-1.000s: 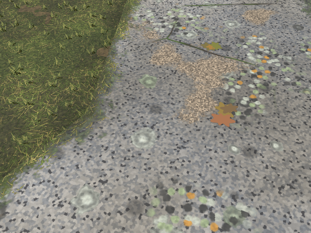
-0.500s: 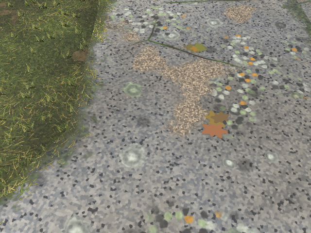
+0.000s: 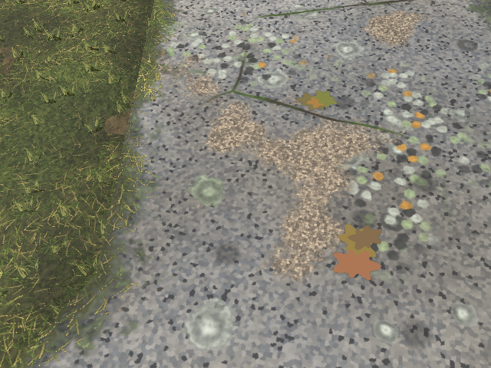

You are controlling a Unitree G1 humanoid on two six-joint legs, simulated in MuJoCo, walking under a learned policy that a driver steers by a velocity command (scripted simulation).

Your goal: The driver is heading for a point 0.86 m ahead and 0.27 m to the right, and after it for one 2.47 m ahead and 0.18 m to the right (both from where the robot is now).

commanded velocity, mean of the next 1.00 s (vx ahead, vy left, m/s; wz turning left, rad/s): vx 0.50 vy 0.00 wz -0.57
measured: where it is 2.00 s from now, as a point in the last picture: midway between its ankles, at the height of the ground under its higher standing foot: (405, 220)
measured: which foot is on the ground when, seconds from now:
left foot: up 0.00-0.18, down 0.20-0.72, up 0.74-1.00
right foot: down 0.00-0.20, up 0.22-0.70, down 0.72-1.00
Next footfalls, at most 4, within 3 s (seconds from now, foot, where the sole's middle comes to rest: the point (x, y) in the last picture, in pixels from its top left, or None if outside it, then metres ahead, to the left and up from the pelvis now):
0.20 left None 0.30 0.15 -0.78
0.72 right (349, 367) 0.49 -0.18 -0.78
1.20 left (337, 254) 0.83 -0.17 -0.78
1.66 right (443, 254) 0.85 -0.50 -0.78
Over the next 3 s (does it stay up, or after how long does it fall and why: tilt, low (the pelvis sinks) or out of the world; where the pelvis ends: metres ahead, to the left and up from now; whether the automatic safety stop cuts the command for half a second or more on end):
stays up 1.47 -0.50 0.00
